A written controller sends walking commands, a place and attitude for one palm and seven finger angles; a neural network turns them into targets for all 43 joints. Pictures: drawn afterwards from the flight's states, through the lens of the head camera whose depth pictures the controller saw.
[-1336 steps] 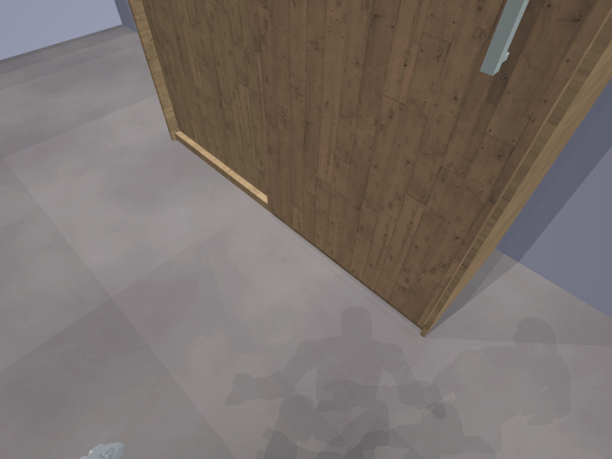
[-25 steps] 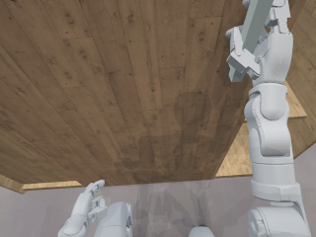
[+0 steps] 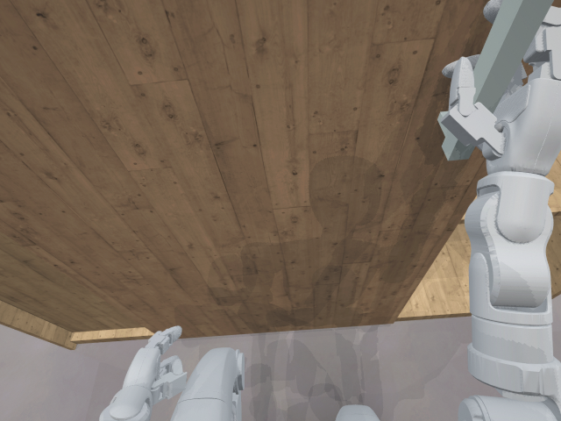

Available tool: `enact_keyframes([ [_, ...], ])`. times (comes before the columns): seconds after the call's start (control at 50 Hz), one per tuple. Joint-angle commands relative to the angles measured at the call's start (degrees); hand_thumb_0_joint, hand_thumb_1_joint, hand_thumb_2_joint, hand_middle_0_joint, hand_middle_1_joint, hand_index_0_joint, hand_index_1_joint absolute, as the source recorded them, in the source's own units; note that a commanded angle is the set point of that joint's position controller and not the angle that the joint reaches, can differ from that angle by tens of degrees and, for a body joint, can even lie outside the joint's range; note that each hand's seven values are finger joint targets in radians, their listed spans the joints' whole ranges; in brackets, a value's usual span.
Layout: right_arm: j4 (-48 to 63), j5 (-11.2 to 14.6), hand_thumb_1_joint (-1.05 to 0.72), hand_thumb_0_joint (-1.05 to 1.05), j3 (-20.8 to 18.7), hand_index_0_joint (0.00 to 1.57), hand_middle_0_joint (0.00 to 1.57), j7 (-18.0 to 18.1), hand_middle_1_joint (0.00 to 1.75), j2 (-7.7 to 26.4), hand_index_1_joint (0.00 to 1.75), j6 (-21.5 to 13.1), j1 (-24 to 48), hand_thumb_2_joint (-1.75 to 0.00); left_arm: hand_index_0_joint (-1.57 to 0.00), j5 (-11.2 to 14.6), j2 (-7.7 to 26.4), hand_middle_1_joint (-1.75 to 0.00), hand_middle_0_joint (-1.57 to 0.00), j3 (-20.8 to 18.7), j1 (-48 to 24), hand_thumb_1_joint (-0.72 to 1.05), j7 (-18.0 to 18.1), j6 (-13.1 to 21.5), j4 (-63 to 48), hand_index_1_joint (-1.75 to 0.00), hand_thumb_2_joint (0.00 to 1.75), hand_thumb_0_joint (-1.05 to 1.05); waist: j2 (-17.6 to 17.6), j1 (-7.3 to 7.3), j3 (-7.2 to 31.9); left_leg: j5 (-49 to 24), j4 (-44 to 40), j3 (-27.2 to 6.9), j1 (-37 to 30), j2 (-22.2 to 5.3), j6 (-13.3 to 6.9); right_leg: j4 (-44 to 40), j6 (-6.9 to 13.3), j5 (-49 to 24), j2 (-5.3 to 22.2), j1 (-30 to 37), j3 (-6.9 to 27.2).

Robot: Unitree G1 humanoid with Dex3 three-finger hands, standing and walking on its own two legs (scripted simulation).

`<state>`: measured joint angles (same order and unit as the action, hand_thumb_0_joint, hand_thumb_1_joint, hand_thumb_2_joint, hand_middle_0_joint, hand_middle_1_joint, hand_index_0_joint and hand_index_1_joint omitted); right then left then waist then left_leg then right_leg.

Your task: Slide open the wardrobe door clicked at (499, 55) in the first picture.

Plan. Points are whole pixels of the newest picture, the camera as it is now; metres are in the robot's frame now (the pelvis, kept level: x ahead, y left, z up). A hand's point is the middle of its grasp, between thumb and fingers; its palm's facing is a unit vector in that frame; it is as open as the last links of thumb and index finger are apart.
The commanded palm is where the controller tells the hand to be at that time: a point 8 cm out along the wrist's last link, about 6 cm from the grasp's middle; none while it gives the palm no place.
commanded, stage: step sideways, sliding the door along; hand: right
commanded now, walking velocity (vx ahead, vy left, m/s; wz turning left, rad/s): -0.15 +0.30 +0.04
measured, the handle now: (478, 72) +0.39 -0.24 +0.25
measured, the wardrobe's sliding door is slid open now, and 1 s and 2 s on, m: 0.42 0.58 0.58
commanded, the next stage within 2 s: stop walking and hold the door there in 1.02 s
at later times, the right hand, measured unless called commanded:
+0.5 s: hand (369, 112) +0.37 -0.13 +0.24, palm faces +0.52 +0.86 -0.02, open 7.5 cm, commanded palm +0.33 -0.08 +0.20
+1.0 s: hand (296, 121) +0.36 -0.06 +0.25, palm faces +0.26 +0.96 +0.13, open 6.9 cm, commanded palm +0.33 -0.03 +0.15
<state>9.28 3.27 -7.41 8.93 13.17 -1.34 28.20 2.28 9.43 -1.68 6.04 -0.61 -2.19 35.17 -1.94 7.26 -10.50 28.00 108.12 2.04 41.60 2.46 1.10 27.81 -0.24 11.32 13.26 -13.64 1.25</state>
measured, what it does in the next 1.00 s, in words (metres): steps to the left: left foot, then right foot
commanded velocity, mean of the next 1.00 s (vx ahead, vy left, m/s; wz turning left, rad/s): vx -0.13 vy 0.18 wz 0.01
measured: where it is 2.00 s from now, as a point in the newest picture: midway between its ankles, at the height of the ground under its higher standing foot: outside the picture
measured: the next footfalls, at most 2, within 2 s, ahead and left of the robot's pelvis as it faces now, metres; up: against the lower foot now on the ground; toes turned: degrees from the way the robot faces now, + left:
left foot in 0.34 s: +0.15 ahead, +0.34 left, +0.00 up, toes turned +2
right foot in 0.50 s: +0.09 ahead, +0.01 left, +0.00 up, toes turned -2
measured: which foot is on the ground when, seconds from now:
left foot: up 0.00-0.32, down 0.34-0.50, up 0.52-1.00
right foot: down 0.00-0.30, up 0.32-0.48, down 0.50-1.00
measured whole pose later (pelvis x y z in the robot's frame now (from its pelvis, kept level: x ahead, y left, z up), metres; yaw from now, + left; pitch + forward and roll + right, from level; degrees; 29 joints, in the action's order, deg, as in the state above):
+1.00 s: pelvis +0.04 +0.14 +0.01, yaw +1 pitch -1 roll +8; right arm 24.7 3.0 -3.5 11.7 9.7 0.9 16.5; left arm 1.0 6.0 3.5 3.8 2.0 4.0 31.1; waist -0.1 7.3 -8.4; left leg 30.9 113.1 1.2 50.1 1.4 2.1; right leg 22.9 -0.8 11.6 10.1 -10.4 1.4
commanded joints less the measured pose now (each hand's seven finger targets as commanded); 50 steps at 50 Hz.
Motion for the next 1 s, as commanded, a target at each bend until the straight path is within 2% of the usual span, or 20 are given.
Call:
enact_keyframes([
  [0.0, 22.52, -0.39, -0.90, 0.00, 12.78, 0.45, 0.45, -4.17, 1.40, -1.71, 1.40, -7.76, 26.08, -0.90, -0.20, -0.34, 8.82, -0.30, -0.20, -2.72, -4.93, 0.90, 1.15, 5.21, -11.25, -0.30, 0.90, 0.00, -14.67, -6.70, 26.60, -0.90, 1.80, -1.15, 15.83, -3.96, 1.38, -6.32, 12.08, -18.28, 11.88, 26.25, 5.60],
  [0.12, 20.16, 0.19, -0.90, 0.00, 9.55, 0.45, 0.45, -4.66, 1.40, 0.25, 1.40, -7.58, 24.36, -0.90, -0.20, -0.54, 9.53, -0.30, -0.20, -3.00, -6.00, 0.90, 1.49, 7.73, -13.03, -0.30, 0.90, 0.00, -24.55, -7.39, 23.66, 1.27, -10.55, 2.90, 10.26, -7.19, 1.23, -8.71, 12.11, -14.81, 13.97, 20.36, 2.19],
  [0.2, 16.28, 0.72, -0.90, 0.00, 6.93, 0.45, 0.45, -4.52, 1.40, 1.93, 1.40, -7.77, 23.39, -0.90, -0.20, -0.59, 9.38, -0.30, -0.20, -2.88, -5.34, 0.90, 1.48, 8.40, -12.38, -0.30, 0.90, 0.00, -23.42, -8.04, 20.78, 2.96, -39.03, 5.41, -11.61, -5.26, 0.40, -3.52, 7.21, -20.73, 12.59, 7.88, -5.50],
  [0.26, 16.37, -0.20, -0.90, 0.00, 3.95, 0.45, 0.45, -4.56, 1.40, 6.53, 1.40, -5.98, 22.67, -0.90, -0.20, 1.44, 5.98, -0.30, -0.20, -1.18, -1.53, 0.90, 1.39, 9.52, -9.25, -0.30, 0.90, 0.00, -6.75, -7.96, 25.08, -23.42, -73.89, 5.04, -32.76, -2.23, 1.77, 17.91, 0.96, -10.02, 2.61, 5.76, -4.55],
  [0.28, 18.29, -0.25, -0.90, 0.00, 3.14, 0.45, 0.45, -4.68, 1.40, 8.50, 1.40, -5.36, 22.71, -0.90, -0.20, 2.04, 3.95, -0.30, -0.20, -0.75, -2.37, 0.90, 1.30, 10.42, -9.05, -0.30, 0.90, 0.00, 5.10, -8.41, 24.67, -34.66, -83.20, 0.18, -37.83, -7.76, 0.16, 29.08, -0.10, 1.21, -1.74, -0.42, -4.14],
  [0.3, 20.59, -0.84, -0.90, 0.00, -0.68, 0.45, 0.45, -4.25, 1.40, 14.86, 1.40, -4.91, 22.68, -0.90, -0.20, 2.08, 3.22, -0.30, -0.20, -0.17, -4.62, 0.90, 1.15, 11.19, -8.93, -0.30, 0.90, 0.00, 15.77, -8.54, 22.82, -54.83, -82.23, -16.24, -39.13, -18.28, -6.52, 44.50, -1.36, 23.14, -7.47, -13.19, -3.81],
  [0.32, 23.83, -0.71, -0.90, 0.00, -2.97, 0.45, 0.45, -3.29, 1.40, 17.74, 1.40, -4.23, 21.35, -0.90, -0.20, 1.40, 2.31, -0.30, -0.20, 0.98, -6.41, 0.90, 1.34, 12.58, -8.78, -0.30, 0.90, 0.00, 14.13, -6.95, 21.14, -66.14, -83.16, -21.62, -31.36, -23.45, -10.21, 59.42, -1.34, 30.40, -9.88, -16.28, -1.33],
  [0.34, 32.96, 0.29, -0.90, 0.00, -4.02, 0.45, 0.45, -2.28, 1.40, 20.61, 1.40, -3.77, 26.70, -0.90, -0.20, 1.52, 2.71, -0.30, -0.20, 2.49, -7.95, 0.90, 0.74, 13.07, -9.77, -0.30, 0.90, 0.00, 15.25, -6.67, 18.93, -55.70, -86.90, -35.83, -25.66, -28.29, -14.93, 65.13, -2.11, 32.94, -10.59, -18.85, 1.10],
  [0.36, 36.89, 1.99, -0.90, 0.00, -5.30, 0.45, 0.45, -2.11, 1.40, 20.23, 1.40, -3.99, 31.28, -0.90, -0.20, 1.63, 7.54, -0.30, -0.20, -0.75, -9.99, 0.90, 0.91, 12.86, -8.97, -0.30, 0.90, 0.00, 27.74, -6.19, 21.64, -42.05, -87.73, -37.38, -25.00, -26.89, -17.39, 62.98, -2.50, 29.34, -12.89, -14.18, 4.60],
  [0.38, 32.55, 2.90, -0.90, 0.00, -4.88, 0.45, 0.45, -1.98, 1.40, 16.56, 1.40, -3.90, 26.36, -0.90, -0.20, 1.70, 7.89, -0.30, -0.20, -1.18, -9.36, 0.90, 0.96, 11.57, -8.06, -0.30, 0.90, 0.00, 33.21, -6.51, 18.24, -42.53, -82.57, -27.56, -29.73, -23.80, -16.94, 52.82, -1.78, 27.39, -10.49, -15.07, 5.37],
  [0.42, 31.17, 3.04, -0.90, 0.00, -2.14, 0.45, 0.45, -1.56, 1.40, 9.65, 1.40, -3.55, 17.42, -0.90, -0.20, 2.69, 7.33, -0.30, -0.20, -1.02, -6.06, 0.90, 1.79, 9.28, -7.47, -0.30, 0.90, 0.00, 28.94, -8.67, 25.91, -60.76, -66.54, -12.29, -42.24, -17.95, -10.35, 15.22, -0.04, 21.79, -10.20, -7.18, 2.04],
  [0.44, 31.76, 1.99, -0.90, 0.00, 0.01, 0.45, 0.45, -1.45, 1.40, 8.11, 1.40, -4.17, 15.70, -0.90, -0.20, 2.75, 7.52, -0.30, -0.20, -1.67, -6.16, 0.90, 2.22, 8.90, -7.12, -0.30, 0.90, 0.00, 21.31, -8.92, 29.96, -59.62, -59.20, -6.96, -42.08, -14.29, -6.03, -6.88, 0.32, 3.46, -11.64, 4.20, -2.06],
  [0.46, 30.86, 1.50, -0.90, 0.00, 3.12, 0.45, 0.45, -1.42, 1.40, 6.60, 1.40, -4.99, 12.87, -0.90, -0.20, 2.36, 7.75, -0.30, -0.20, -2.71, -8.12, 0.90, 2.60, 9.40, -8.52, -0.30, 0.90, 0.00, 5.17, -7.71, 29.77, -42.91, -51.46, -3.87, -34.54, -9.62, -3.13, -13.70, 1.48, -18.62, -5.28, 16.80, -1.73],
  [0.48, 32.36, 1.45, -0.90, 0.00, 5.73, 0.45, 0.45, -1.61, 1.40, 3.26, 1.40, -6.66, 15.60, -0.90, -0.20, 1.92, 8.68, -0.30, -0.20, -4.32, -9.87, 0.90, 1.60, 10.26, -9.64, -0.30, 0.90, 0.00, -12.24, -6.35, 31.37, -5.00, -37.62, -1.64, -18.71, -4.21, -0.74, -8.07, 7.29, -39.52, 9.50, 25.59, 12.90],
  [0.5, 36.22, 1.56, -0.90, 0.00, 10.27, 0.45, 0.45, -2.02, 1.40, -1.79, 1.40, -7.80, 21.41, -0.90, -0.20, 0.17, 7.24, -0.30, -0.20, -3.21, -11.79, 0.90, 0.64, 9.95, -9.64, -0.30, 0.90, 0.00, -22.10, -9.42, 27.85, 5.34, -24.74, -5.10, -17.30, -2.03, -0.31, -9.78, 7.20, -42.77, 8.95, 18.27, 18.25],
  [0.56, 31.92, 0.54, -0.90, 0.00, 10.81, 0.45, 0.45, -1.85, 1.40, -0.46, 1.40, -8.48, 13.27, -0.90, -0.20, 0.92, 7.63, -0.30, -0.20, -3.53, -7.53, 0.90, 1.21, 9.80, -8.12, -0.30, 0.90, 0.00, -12.31, -9.26, 21.74, 4.63, -18.40, -4.38, -6.28, -1.81, -0.70, -6.65, 13.43, -41.24, 7.60, 22.21, 9.97],
  [0.62, 35.93, -0.09, -0.90, 0.00, 18.57, 0.45, 0.45, -3.56, 1.40, -7.41, 1.40, -9.10, 10.26, -0.90, -0.20, 1.01, 6.06, -0.30, -0.20, -1.90, -2.05, 0.90, 1.58, 11.22, -8.34, -0.30, 0.90, 0.00, -12.11, -9.90, 24.35, 5.26, -15.91, -4.03, 7.84, -1.93, -1.48, -1.40, 13.49, -45.96, 6.17, 36.93, 6.41],
  [0.72, 40.67, -0.78, -0.90, 0.00, 22.98, 0.45, 0.45, -3.79, 1.40, -8.94, 1.40, -8.02, 9.30, -0.90, -0.20, 0.30, 5.24, -0.30, -0.20, 0.27, -3.02, 0.90, 2.59, 12.26, -11.43, -0.30, 0.90, 0.00, -9.25, -9.81, 27.35, 5.76, -9.61, -2.09, 12.18, -2.43, -0.57, -2.51, 13.56, -42.90, 6.65, 36.42, 7.73],
  [0.84, 37.00, -0.01, -0.90, 0.00, 21.62, 0.45, 0.45, -2.57, 1.40, -6.88, 1.40, -5.37, 10.51, -0.90, -0.20, -0.98, 6.56, -0.30, -0.20, 0.83, -5.91, 0.90, 3.22, 10.17, -12.16, -0.30, 0.90, 0.00, -11.09, -8.87, 24.77, 2.17, 2.57, -2.98, 13.45, -2.67, 0.82, -8.01, 13.84, -30.16, 10.53, 24.12, 8.87],
  [0.98, 34.28, 0.10, -0.90, 0.00, 16.87, 0.45, 0.45, -1.57, 1.40, -3.76, 1.40, -5.84, 10.65, -0.90, -0.20, -1.28, 7.49, -0.30, -0.20, 0.26, -5.54, 0.90, 4.06, 8.45, -12.93, -0.30, 0.90, 0.00, -13.90, -8.02, 23.53, 4.92, 8.84, -3.94, 25.13, -3.17, 1.09, -6.24, 14.90, -29.17, 13.02, 29.18, 9.52],
])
